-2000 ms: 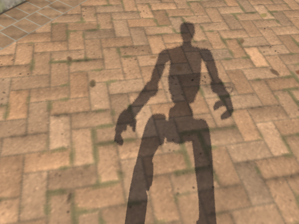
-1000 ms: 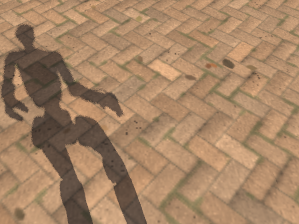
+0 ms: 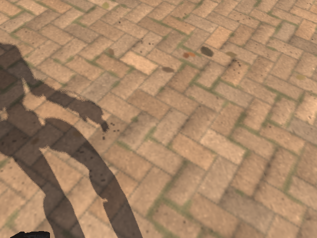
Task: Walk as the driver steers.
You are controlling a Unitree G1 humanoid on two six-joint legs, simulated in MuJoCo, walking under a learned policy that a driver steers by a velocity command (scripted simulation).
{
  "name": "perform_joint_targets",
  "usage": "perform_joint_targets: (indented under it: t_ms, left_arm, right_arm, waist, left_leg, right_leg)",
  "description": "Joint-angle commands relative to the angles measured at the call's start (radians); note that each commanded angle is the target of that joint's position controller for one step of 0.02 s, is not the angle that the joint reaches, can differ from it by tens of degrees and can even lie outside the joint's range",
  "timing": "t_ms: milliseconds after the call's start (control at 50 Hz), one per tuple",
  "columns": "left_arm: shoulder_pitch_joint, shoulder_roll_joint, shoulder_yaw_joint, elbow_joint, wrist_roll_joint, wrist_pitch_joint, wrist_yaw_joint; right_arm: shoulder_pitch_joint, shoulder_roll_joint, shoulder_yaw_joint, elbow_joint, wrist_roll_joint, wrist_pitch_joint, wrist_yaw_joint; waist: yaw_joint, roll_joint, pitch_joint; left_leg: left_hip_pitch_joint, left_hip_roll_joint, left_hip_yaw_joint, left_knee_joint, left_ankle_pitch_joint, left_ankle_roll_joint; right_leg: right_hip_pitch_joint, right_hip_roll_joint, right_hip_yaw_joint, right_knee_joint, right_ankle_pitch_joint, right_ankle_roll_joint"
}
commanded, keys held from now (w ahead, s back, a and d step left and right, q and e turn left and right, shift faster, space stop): q+shift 0.18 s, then shift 0.10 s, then e+shift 0.70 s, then w+e+shift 0.02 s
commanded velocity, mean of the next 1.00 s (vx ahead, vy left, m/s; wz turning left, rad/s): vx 0.00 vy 0.00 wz -0.12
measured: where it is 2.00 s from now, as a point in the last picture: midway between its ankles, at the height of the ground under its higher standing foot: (152, 166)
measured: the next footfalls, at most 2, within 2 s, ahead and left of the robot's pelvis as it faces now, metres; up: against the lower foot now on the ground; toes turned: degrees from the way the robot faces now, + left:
right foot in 0.32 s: +0.14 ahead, -0.12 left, +0.00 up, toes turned +24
left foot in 0.56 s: +0.03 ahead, +0.09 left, +0.00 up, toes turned +2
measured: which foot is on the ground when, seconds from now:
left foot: down 0.00-0.32, up 0.34-0.54, down 0.56-0.94, up 0.96-1.00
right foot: up 0.00-0.30, down 0.32-0.62, up 0.64-0.92, down 0.94-1.00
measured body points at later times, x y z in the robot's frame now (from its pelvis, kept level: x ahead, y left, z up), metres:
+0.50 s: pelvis +0.05 -0.04 +0.00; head +0.08 -0.04 +0.45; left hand +0.12 +0.26 -0.10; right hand +0.30 -0.24 -0.09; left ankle -0.01 +0.09 -0.73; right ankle +0.10 -0.13 -0.74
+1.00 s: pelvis +0.07 -0.07 -0.02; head +0.13 -0.10 +0.42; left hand +0.30 +0.18 -0.10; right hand +0.16 -0.38 -0.13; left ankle -0.01 +0.09 -0.69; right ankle +0.09 -0.17 -0.74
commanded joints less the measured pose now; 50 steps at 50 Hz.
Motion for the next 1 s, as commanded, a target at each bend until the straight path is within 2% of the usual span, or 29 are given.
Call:
perform_joint_targets:
  t_ms: [20, 180, 280, 300, 320, 340, 360, 380, 400, 440, 460, 480, 540, 580, 600, 620, 640, 660, 680, 700, 740, 800, 840, 880, 920, 940, 960, 980, 1000]
  left_arm:
    - [-0.041, 0.048, 0.007, -0.07, -0.008, -0.024, -0.005]
    - [-0.073, 0.069, 0.013, -0.055, -0.015, -0.042, -0.013]
    - [-0.01, 0.095, 0.023, -0.032, -0.015, -0.065, -0.035]
    - [0.022, 0.092, 0.022, -0.02, -0.011, -0.069, -0.04]
    - [0.012, 0.097, 0.016, -0.027, 0.004, -0.07, -0.041]
    - [-0.021, 0.123, 0.007, -0.053, 0.023, -0.066, -0.04]
    - [-0.034, 0.067, -0.019, -0.027, 0.047, -0.067, -0.044]
    - [-0.065, 0.02, -0.036, -0.037, 0.03, -0.072, -0.052]
    - [-0.051, 0.027, -0.034, -0.03, 0.01, -0.066, -0.053]
    - [-0.039, 0.125, -0.005, -0.032, -0.028, -0.044, -0.039]
    - [-0.02, 0.176, 0.012, -0.036, -0.033, -0.031, -0.029]
    - [0.003, 0.199, 0.023, -0.041, -0.035, -0.022, -0.021]
    - [0.021, 0.173, 0.029, -0.06, -0.045, -0.006, -0.009]
    - [0.01, 0.148, 0.029, -0.077, -0.051, 0.001, -0.004]
    - [0.0, 0.128, 0.026, -0.097, -0.054, 0.003, -0.003]
    - [0.016, 0.116, 0.023, -0.107, -0.057, 0.003, -0.006]
    - [0.054, 0.11, 0.022, -0.104, -0.053, 0.002, -0.014]
    - [0.085, 0.135, 0.035, -0.092, -0.044, 0.001, -0.023]
    - [0.096, 0.16, 0.048, -0.085, -0.042, 0.006, -0.029]
    - [0.103, 0.147, 0.048, -0.082, -0.046, 0.018, -0.033]
    - [0.067, 0.083, 0.023, -0.099, -0.046, 0.029, -0.043]
    - [0.003, 0.057, 0.003, -0.152, -0.048, 0.027, -0.068]
    - [0.003, 0.065, 0.003, -0.171, -0.045, 0.027, -0.079]
    - [0.037, 0.095, 0.017, -0.169, -0.042, 0.037, -0.079]
    - [0.146, 0.129, 0.043, -0.144, -0.039, 0.05, -0.068]
    - [0.262, 0.183, 0.07, -0.118, -0.034, 0.05, -0.048]
    - [0.304, 0.329, 0.1, -0.138, -0.043, 0.044, -0.025]
    - [0.259, 0.337, 0.087, -0.18, 0.007, 0.011, -0.038]
    - [0.267, 0.262, 0.072, -0.162, -0.011, -0.014, -0.048]
  right_arm:
    - [-0.04, -0.172, -0.049, -0.096, 0.003, 0.003, -0.026]
    - [-0.068, -0.199, -0.062, -0.127, 0.001, 0.026, -0.034]
    - [-0.11, -0.165, -0.041, -0.142, -0.003, 0.031, -0.025]
    - [-0.126, -0.147, -0.03, -0.141, -0.002, 0.031, -0.025]
    - [-0.077, -0.098, -0.012, -0.126, -0.017, 0.024, -0.022]
    - [0.01, -0.035, 0.012, -0.105, -0.052, 0.017, -0.018]
    - [0.026, -0.052, 0.005, -0.112, -0.049, 0.014, -0.022]
    - [0.02, -0.098, -0.003, -0.093, -0.056, 0.011, -0.025]
    - [-0.04, -0.109, -0.009, -0.089, -0.055, 0.005, -0.024]
    - [-0.085, -0.093, -0.013, -0.08, -0.055, -0.005, -0.021]
    - [-0.097, -0.089, -0.014, -0.075, -0.043, -0.01, -0.018]
    - [-0.096, -0.09, -0.017, -0.07, -0.033, -0.015, -0.017]
    - [-0.073, -0.068, -0.02, -0.054, -0.019, -0.028, -0.018]
    - [-0.033, -0.073, -0.028, -0.038, -0.021, -0.038, -0.016]
    - [-0.017, -0.103, -0.038, -0.028, -0.031, -0.039, -0.013]
    - [-0.034, -0.13, -0.048, -0.027, -0.044, -0.036, -0.011]
    - [-0.043, -0.139, -0.052, -0.03, -0.059, -0.034, -0.012]
    - [-0.082, -0.117, -0.047, -0.049, -0.061, -0.035, -0.022]
    - [-0.099, -0.092, -0.037, -0.062, -0.05, -0.033, -0.033]
    - [-0.133, -0.08, -0.032, -0.066, -0.039, -0.032, -0.04]
    - [-0.126, -0.103, -0.039, -0.052, -0.023, -0.028, -0.044]
    - [-0.079, -0.133, -0.05, -0.034, -0.032, -0.008, -0.041]
    - [-0.085, -0.162, -0.059, -0.031, -0.024, -0.002, -0.031]
    - [-0.087, -0.177, -0.064, -0.024, -0.004, -0.013, -0.016]
    - [-0.103, -0.159, -0.059, -0.016, 0.015, -0.034, -0.002]
    - [-0.067, -0.129, -0.051, -0.002, 0.011, -0.049, 0.008]
    - [-0.069, -0.033, -0.02, -0.056, -0.051, -0.058, 0.016]
    - [-0.108, -0.056, -0.015, -0.083, -0.058, -0.065, 0.011]
    - [-0.147, -0.11, -0.026, -0.079, -0.026, -0.068, 0.013]
  waist:
    - [0.017, 0.1, -0.187]
    - [-0.001, 0.188, -0.152]
    - [0.005, 0.226, -0.183]
    - [0.025, 0.209, -0.183]
    - [0.003, 0.143, -0.194]
    - [-0.053, -0.077, -0.203]
    - [-0.094, -0.212, -0.138]
    - [-0.079, -0.165, -0.106]
    - [-0.05, -0.139, -0.099]
    - [-0.027, -0.131, -0.093]
    - [-0.018, -0.132, -0.09]
    - [-0.008, -0.13, -0.09]
    - [-0.007, -0.154, -0.122]
    - [-0.021, -0.137, -0.171]
    - [-0.016, -0.046, -0.183]
    - [0.005, 0.106, -0.154]
    - [0.009, 0.241, -0.135]
    - [0.018, 0.249, -0.135]
    - [0.026, 0.154, -0.126]
    - [0.043, 0.1, -0.104]
    - [0.016, 0.114, -0.063]
    - [-0.034, 0.156, -0.072]
    - [-0.034, 0.17, -0.09]
    - [-0.019, 0.184, -0.105]
    - [0.048, 0.162, -0.144]
    - [0.105, 0.069, -0.189]
    - [0.073, -0.263, -0.216]
    - [0.087, -0.251, -0.373]
    - [0.112, -0.096, -0.342]
  left_leg:
    - [0.283, 0.223, -0.299, -0.105, 0.62, 0.162]
    - [0.151, 0.168, -0.444, -0.083, 0.383, 0.121]
    - [0.155, 0.156, -0.477, 0.0, 0.457, 0.096]
    - [0.133, 0.141, -0.453, 0.019, 0.395, 0.074]
    - [0.095, 0.099, -0.413, 0.052, 0.239, 0.033]
    - [0.04, -0.019, -0.289, 0.195, -0.137, -0.025]
    - [-0.017, -0.055, -0.232, 0.221, -0.379, -0.092]
    - [-0.018, 0.02, -0.192, 0.239, -0.336, -0.131]
    - [-0.017, 0.029, -0.159, 0.172, -0.253, -0.14]
    - [0.017, 0.017, -0.109, 0.032, -0.114, -0.144]
    - [0.041, -0.007, -0.075, 0.014, -0.083, -0.139]
    - [0.042, -0.025, -0.048, 0.014, -0.082, -0.132]
    - [0.055, -0.033, -0.032, -0.018, -0.077, -0.108]
    - [0.149, 0.012, -0.045, -0.065, 0.015, -0.081]
    - [0.207, 0.07, -0.084, -0.072, 0.099, -0.042]
    - [0.254, 0.162, -0.17, -0.105, 0.284, 0.024]
    - [0.326, 0.32, -0.294, -0.145, 0.508, 0.116]
    - [0.328, 0.445, -0.345, -0.139, 0.653, 0.195]
    - [0.3, 0.456, -0.301, -0.127, 0.691, 0.202]
    - [0.278, 0.417, -0.22, -0.112, 0.681, 0.172]
    - [0.293, 0.339, -0.09, -0.116, 0.679, 0.13]
    - [0.298, 0.315, 0.014, -0.119, 0.653, 0.13]
    - [0.263, 0.324, 0.068, -0.106, 0.643, 0.116]
    - [0.237, 0.335, 0.11, -0.057, 0.638, 0.092]
    - [0.17, 0.308, 0.189, 0.121, 0.668, 0.032]
    - [0.02, 0.25, 0.231, 0.322, 0.551, -0.041]
    - [-0.324, 0.109, 0.238, 0.639, -0.311, -0.134]
    - [-0.432, 0.014, -0.003, 0.835, -0.467, -0.15]
    - [-0.453, 0.063, -0.072, 0.83, -0.378, -0.122]
  right_leg:
    - [-0.125, 0.01, 0.046, -0.093, 0.093, 0.024]
    - [0.021, 0.063, 0.084, -0.398, 0.158, 0.028]
    - [0.195, 0.026, 0.048, -0.606, 0.218, -0.017]
    - [0.281, 0.006, 0.034, -0.715, 0.351, -0.037]
    - [0.378, -0.074, 0.117, -0.773, 0.488, -0.071]
    - [0.439, -0.238, 0.314, -0.815, 0.682, -0.144]
    - [0.351, -0.33, 0.495, -0.836, 0.664, -0.306]
    - [0.324, -0.318, 0.52, -0.856, 0.525, -0.332]
    - [0.341, -0.255, 0.463, -0.845, 0.454, -0.295]
    - [0.358, -0.172, 0.407, -0.813, 0.348, -0.229]
    - [0.344, -0.15, 0.403, -0.805, 0.345, -0.217]
    - [0.345, -0.14, 0.414, -0.802, 0.335, -0.216]
    - [0.361, -0.132, 0.455, -0.768, 0.395, -0.224]
    - [0.318, -0.112, 0.444, -0.703, 0.481, -0.207]
    - [0.238, -0.07, 0.372, -0.639, 0.463, -0.176]
    - [0.117, 0.008, 0.261, -0.539, 0.328, -0.131]
    - [-0.027, 0.078, 0.147, -0.408, 0.081, -0.081]
    - [-0.096, 0.043, 0.092, -0.179, -0.149, -0.043]
    - [-0.111, -0.006, 0.079, -0.042, -0.147, -0.021]
    - [-0.12, -0.036, 0.063, 0.01, -0.099, -0.002]
    - [-0.164, -0.074, 0.005, -0.044, 0.023, 0.026]
    - [-0.106, -0.096, -0.074, -0.188, 0.086, 0.03]
    - [-0.004, -0.091, -0.118, -0.305, 0.104, 0.007]
    - [0.092, -0.063, -0.165, -0.399, 0.134, -0.021]
    - [0.286, -0.01, -0.188, -0.561, 0.234, -0.075]
    - [0.507, -0.002, -0.103, -0.67, 0.424, -0.138]
    - [0.736, -0.265, 0.315, -0.668, 0.988, -0.275]
    - [0.721, -0.431, 0.629, -0.732, 0.87, -0.491]
    - [0.692, -0.383, 0.564, -0.798, 0.427, -0.462]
